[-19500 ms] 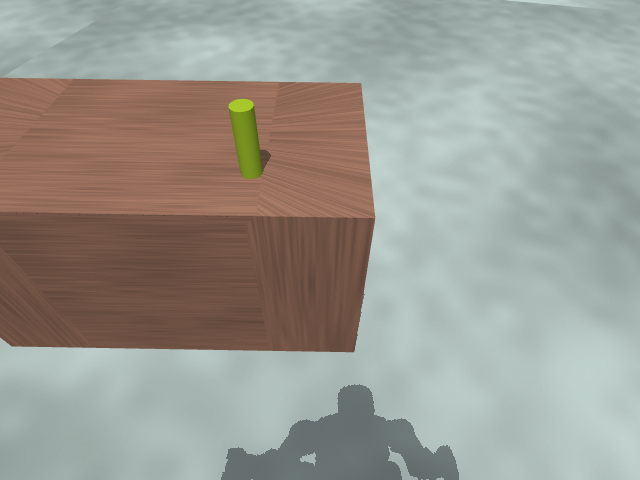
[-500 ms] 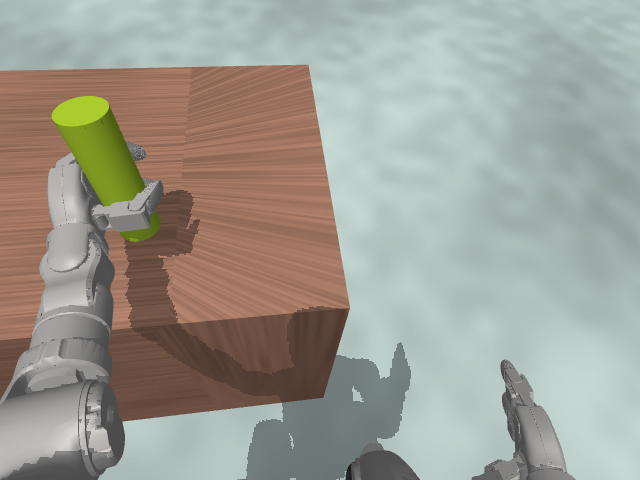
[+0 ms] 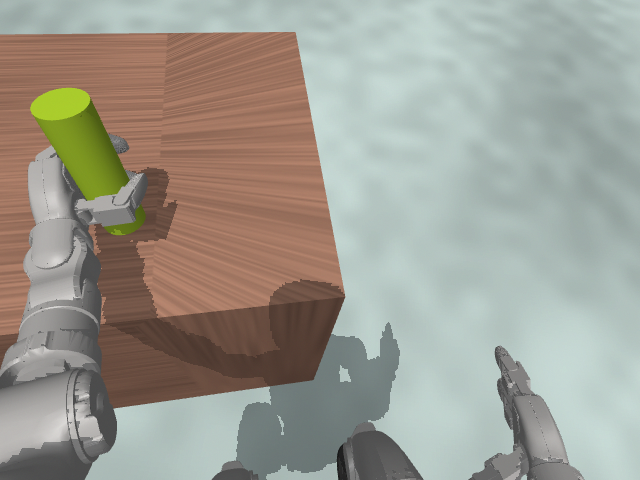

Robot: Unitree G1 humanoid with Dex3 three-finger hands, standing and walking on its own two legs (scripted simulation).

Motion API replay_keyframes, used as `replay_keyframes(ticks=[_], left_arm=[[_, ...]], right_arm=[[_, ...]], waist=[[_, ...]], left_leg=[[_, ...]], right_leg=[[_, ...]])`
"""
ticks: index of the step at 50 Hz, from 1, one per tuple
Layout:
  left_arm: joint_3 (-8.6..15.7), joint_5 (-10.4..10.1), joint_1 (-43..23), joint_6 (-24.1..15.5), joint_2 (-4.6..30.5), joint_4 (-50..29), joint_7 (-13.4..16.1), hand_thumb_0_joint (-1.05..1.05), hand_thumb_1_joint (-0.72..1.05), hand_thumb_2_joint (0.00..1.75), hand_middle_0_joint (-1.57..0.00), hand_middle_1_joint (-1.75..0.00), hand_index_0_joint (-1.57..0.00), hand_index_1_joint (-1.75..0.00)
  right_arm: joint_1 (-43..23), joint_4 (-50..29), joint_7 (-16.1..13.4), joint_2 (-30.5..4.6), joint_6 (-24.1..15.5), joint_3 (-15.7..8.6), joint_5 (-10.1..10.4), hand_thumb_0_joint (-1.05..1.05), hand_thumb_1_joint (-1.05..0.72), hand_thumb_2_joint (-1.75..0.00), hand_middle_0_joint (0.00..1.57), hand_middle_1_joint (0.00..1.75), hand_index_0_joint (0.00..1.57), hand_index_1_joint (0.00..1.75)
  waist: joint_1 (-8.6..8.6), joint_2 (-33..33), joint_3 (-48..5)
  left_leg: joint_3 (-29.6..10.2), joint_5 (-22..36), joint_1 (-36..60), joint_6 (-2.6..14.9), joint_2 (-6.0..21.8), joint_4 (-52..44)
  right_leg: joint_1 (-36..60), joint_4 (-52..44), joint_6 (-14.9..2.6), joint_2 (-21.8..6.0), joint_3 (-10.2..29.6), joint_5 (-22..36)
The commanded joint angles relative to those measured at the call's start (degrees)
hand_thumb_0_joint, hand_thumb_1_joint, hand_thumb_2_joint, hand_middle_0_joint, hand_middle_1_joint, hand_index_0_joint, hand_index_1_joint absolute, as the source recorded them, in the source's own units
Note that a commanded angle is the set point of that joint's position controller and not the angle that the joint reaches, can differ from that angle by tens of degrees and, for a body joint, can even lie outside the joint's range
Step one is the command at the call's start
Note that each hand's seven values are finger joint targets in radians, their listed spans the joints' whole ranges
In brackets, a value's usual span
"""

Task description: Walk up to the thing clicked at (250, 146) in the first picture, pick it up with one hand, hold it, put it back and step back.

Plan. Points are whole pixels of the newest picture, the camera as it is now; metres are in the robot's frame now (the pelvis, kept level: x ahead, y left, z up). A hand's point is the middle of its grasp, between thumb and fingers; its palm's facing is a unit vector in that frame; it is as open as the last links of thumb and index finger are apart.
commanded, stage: lower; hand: left
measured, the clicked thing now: (97, 170) +0.49 +0.21 +0.07
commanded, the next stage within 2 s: loosen in 0.74 s
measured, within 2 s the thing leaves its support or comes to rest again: rests again in 0.58 s
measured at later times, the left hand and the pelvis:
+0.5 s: hand (124, 198) +0.49 +0.20 +0.01, palm faces +0.17 -0.99 -0.01, open 7.3 cm; pelvis -0.01 +0.00 -0.02, yaw +0 degrees
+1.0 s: hand (126, 202) +0.49 +0.20 +0.00, palm faces +0.19 -0.98 +0.00, open 7.4 cm; pelvis -0.02 +0.00 -0.04, yaw +0 degrees
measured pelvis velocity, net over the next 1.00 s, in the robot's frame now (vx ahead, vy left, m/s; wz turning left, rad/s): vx -0.02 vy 0.00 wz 0.00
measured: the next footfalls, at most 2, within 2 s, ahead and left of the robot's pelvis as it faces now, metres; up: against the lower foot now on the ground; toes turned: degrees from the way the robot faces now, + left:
none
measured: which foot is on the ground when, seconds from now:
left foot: down 0.00-1.00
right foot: down 0.00-1.00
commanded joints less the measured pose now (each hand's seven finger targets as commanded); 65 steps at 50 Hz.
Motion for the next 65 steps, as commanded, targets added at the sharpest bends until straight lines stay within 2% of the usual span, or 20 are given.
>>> replay_keyframes(ticks=[1, 4, 5, 8, 9, 10, 12, 17, 19, 22, 25, 29, 30, 35, 39, 41, 43, 46, 54, 65], left_arm=[[2.52, -0.87, -29.93, -7.69, 16.56, -16.79, -0.07, 0.0, 0.39, 1.28, -1.32, -1.4, -1.33, -1.41], [2.03, -0.94, -29.5, -8.2, 15.39, -15.64, 0.01, 0.0, 0.4, 1.28, -1.33, -1.4, -1.33, -1.41], [2.9, -0.5, -30.0, -8.67, 17.35, -16.86, 0.09, 0.0, 0.41, 1.29, -1.33, -1.41, -1.33, -1.42], [1.36, -0.2, -29.58, -8.87, 14.82, -14.65, -0.14, 0.0, 0.4, 1.29, -1.33, -1.41, -1.33, -1.42], [2.9, 0.13, -29.61, -9.03, 17.1, -15.52, 0.02, 0.0, 0.41, 1.3, -1.33, -1.41, -1.33, -1.42], [1.9, -0.06, -28.29, -8.9, 14.86, -12.88, -0.31, 0.0, 0.41, 1.29, -1.33, -1.41, -1.34, -1.42], [3.4, 0.03, -29.79, -9.36, 17.82, -14.23, -0.42, 0.0, 0.42, 1.29, -1.35, -1.42, -1.36, -1.43], [2.49, 0.12, -29.3, -9.87, 15.51, -11.83, -0.58, 0.0, 0.43, 1.31, -1.35, -1.43, -1.36, -1.44], [3.46, 0.75, -29.36, -10.03, 18.33, -11.76, -0.68, 0.0, 0.44, 1.32, -1.37, -1.44, -1.37, -1.45], [3.07, 0.44, -30.36, -10.48, 16.97, -12.04, -1.01, 0.0, 0.41, 1.33, -1.37, -1.45, -1.37, -1.46], [4.81, 0.64, -30.01, -10.69, 20.25, -10.99, -1.13, 0.0, 0.43, 1.33, -1.36, -1.45, -1.36, -1.45], [4.05, 0.96, -31.94, -11.19, 18.65, -11.12, -0.47, 0.0, 0.43, 1.33, -1.35, -1.43, -1.36, -1.44], [4.56, 1.19, -31.78, -11.37, 19.57, -10.79, -0.23, 0.0, 0.42, 1.31, -1.34, -1.42, -1.35, -1.43], [4.43, 1.34, -31.75, -11.68, 19.18, -9.41, -0.37, 0.0, 0.45, 1.31, -1.36, -1.43, -1.37, -1.44], [4.2, 2.15, -30.0, -11.23, 19.44, -5.6, -0.72, 0.0, 0.45, 1.33, -1.35, -1.43, -1.36, -1.44], [4.12, 2.05, -30.18, -11.05, 18.8, -4.36, -0.58, 0.0, 0.43, 1.31, -1.35, -1.43, -1.36, -1.43], [3.78, 2.38, -30.54, -11.11, 18.41, -4.17, -0.07, 0.0, 0.41, 1.25, -1.41, -1.41, -1.42, -1.41], [4.32, 2.03, -31.26, -11.23, 19.21, -5.46, 0.17, 0.0, 0.21, 1.01, -1.24, -1.2, -1.27, -1.17], [3.85, 2.13, -30.91, -10.64, 18.8, -3.66, -0.24, 0.0, -0.28, 0.49, -0.81, -0.72, -0.84, -0.71], [3.21, 1.77, -29.33, -9.97, 17.37, -4.91, -0.34, 0.0, -0.47, 0.23, -0.42, -0.32, -0.42, -0.33]], right_arm=[[2.87, -10.95, -0.75, -8.8, -2.78, -4.8, -0.24, 0.0, 0.52, -0.06, 0.05, 0.05, 0.05, 0.05], [3.47, -12.42, -0.79, -9.19, -2.56, -4.76, -0.34, 0.0, 0.52, -0.06, 0.05, 0.05, 0.05, 0.05], [4.14, -11.25, -0.57, -8.59, -2.2, -4.15, -0.41, 0.0, 0.52, -0.06, 0.05, 0.05, 0.05, 0.05], [3.16, -13.29, -0.37, -8.97, -1.98, -4.31, -0.66, 0.0, 0.52, -0.06, 0.05, 0.05, 0.05, 0.05], [5.13, -11.6, -0.09, -8.1, -1.64, -3.45, -0.77, 0.0, 0.53, -0.06, 0.05, 0.05, 0.05, 0.05], [3.52, -14.67, -0.1, -9.04, -1.76, -3.93, -0.68, 0.0, 0.53, -0.06, 0.05, 0.05, 0.05, 0.05], [3.26, -14.56, -0.17, -9.66, -1.35, -4.61, -0.74, 0.0, 0.52, -0.06, 0.05, 0.05, 0.05, 0.05], [3.07, -17.89, 0.1, -10.02, -0.99, -4.62, -0.94, 0.0, 0.53, -0.06, 0.05, 0.05, 0.05, 0.05], [4.83, -16.15, -0.01, -10.34, -0.62, -5.07, -0.9, 0.0, 0.53, -0.06, 0.05, 0.05, 0.05, 0.05], [3.22, -19.02, 0.33, -9.0, -0.81, -3.41, -0.92, 0.0, 0.53, -0.06, 0.05, 0.05, 0.05, 0.05], [4.42, -18.38, 0.08, -9.67, -0.17, -4.27, -0.86, 0.0, 0.53, -0.06, 0.05, 0.05, 0.05, 0.05], [5.54, -18.08, 0.16, -8.71, -0.27, -3.25, -1.21, 0.0, 0.53, -0.06, 0.05, 0.05, 0.05, 0.05], [4.09, -21.41, -0.07, -10.96, -0.38, -5.31, -1.16, 0.0, 0.53, -0.06, 0.05, 0.05, 0.05, 0.05], [4.61, -19.85, 0.22, -9.19, -0.3, -3.05, -1.45, 0.0, 0.52, -0.06, 0.05, 0.05, 0.05, 0.05], [6.09, -18.43, 0.05, -9.32, 0.02, -3.54, -1.51, 0.0, 0.53, -0.06, 0.05, 0.05, 0.05, 0.05], [4.67, -19.89, -0.17, -10.83, -0.22, -5.05, -1.59, 0.0, 0.53, -0.05, 0.05, 0.05, 0.05, 0.05], [4.47, -20.64, 0.03, -10.29, -0.16, -3.83, -1.65, 0.0, 0.54, -0.05, 0.05, 0.05, 0.05, 0.05], [4.82, -22.72, 0.06, -10.48, -0.15, -4.48, -1.36, 0.0, 0.54, -0.04, 0.05, 0.05, 0.05, 0.05], [4.64, -22.09, -0.29, -10.72, -0.27, -4.58, -1.33, 0.0, 0.53, -0.05, 0.05, 0.05, 0.05, 0.05], [5.51, -21.35, -0.18, -9.74, -0.14, -4.09, -1.17, 0.0, 0.53, -0.05, 0.05, 0.05, 0.05, 0.05]], waist=[[-0.45, 7.82, -33.54], [-1.23, 8.46, -34.06], [-0.48, 9.44, -33.44], [-1.37, 9.88, -33.18], [-0.75, 10.57, -33.86], [-1.51, 9.16, -33.59], [-1.27, 9.71, -34.44], [-2.36, 9.33, -34.85], [-2.32, 10.11, -33.93], [-2.73, 10.39, -36.35], [-2.53, 8.68, -35.88], [-3.1, 11.19, -34.35], [-3.74, 9.64, -35.76], [-3.43, 11.26, -34.83], [-4.17, 10.05, -34.4], [-5.19, 9.13, -33.55], [-4.72, 9.1, -31.26], [-4.86, 8.58, -35.02], [-4.91, 9.21, -32.11], [-4.33, 8.69, -32.65]], left_leg=[[1.16, 26.59, 10.06, 0.48, -1.42, -4.24], [0.67, 28.16, 11.31, 0.25, -1.07, -3.32], [0.79, 26.67, 9.64, 0.3, -1.35, -3.21], [0.49, 27.81, 9.4, 0.05, -1.12, -2.23], [0.29, 28.27, 9.81, -0.05, -0.96, -2.13], [-0.09, 29.69, 10.35, -0.11, -0.63, -1.66], [0.22, 27.09, 8.62, 0.08, -0.99, -1.44], [0.02, 27.52, 7.18, 0.02, -0.85, -0.36], [0.09, 25.92, 7.26, 0.05, -0.84, -0.07], [-0.11, 27.68, 6.8, -0.06, -0.78, 0.96], [0.83, 23.78, 2.57, 0.74, -1.62, 1.45], [0.36, 21.89, 4.44, 0.31, -1.26, 1.71], [0.29, 21.7, 4.62, 0.37, -1.2, 1.83], [0.07, 20.96, 2.6, 0.12, -1.22, 2.44], [0.7, 19.69, -0.8, 0.63, -1.64, 3.42], [0.72, 17.25, -1.29, 0.88, -1.65, 3.68], [0.55, 14.57, -2.44, 0.68, -1.66, 3.12], [0.31, 15.15, -0.89, 0.55, -1.59, 2.99], [0.39, 12.85, -1.56, 0.47, -1.61, 2.82], [0.67, 14.5, -2.42, 0.58, -1.72, 3.14]], right_leg=[[21.11, -0.86, -3.0, 1.12, -0.34, 21.58], [19.04, -0.02, -3.13, 1.27, -0.62, 21.59], [18.37, 0.14, -3.17, 1.19, -0.51, 20.13], [16.69, 1.01, -3.3, 1.33, -0.77, 20.78], [16.12, 1.34, -3.38, 1.34, -0.95, 20.42], [15.12, 1.6, -3.46, 1.53, -1.27, 20.92], [16.07, 1.87, -3.4, 1.37, -0.86, 19.71], [15.04, 3.12, -3.46, 1.48, -1.02, 20.11], [13.04, 3.48, -3.45, 1.62, -0.99, 17.99], [13.84, 4.4, -3.46, 1.64, -1.02, 19.71], [16.54, 4.58, -3.04, 1.25, -0.01, 20.02], [10.52, 4.62, -3.32, 1.71, -0.7, 14.92], [11.25, 4.66, -3.28, 1.78, -0.77, 15.15], [9.84, 5.81, -3.39, 1.85, -0.98, 14.1], [10.99, 6.38, -3.11, 1.52, -0.25, 15.49], [9.31, 6.08, -2.98, 1.63, -0.17, 13.39], [7.47, 5.78, -3.08, 1.72, -0.54, 10.01], [8.98, 6.08, -3.08, 1.91, -0.86, 10.48], [6.41, 5.83, -3.15, 2.04, -0.93, 7.89], [8.33, 6.22, -3.04, 1.98, -0.69, 9.9]])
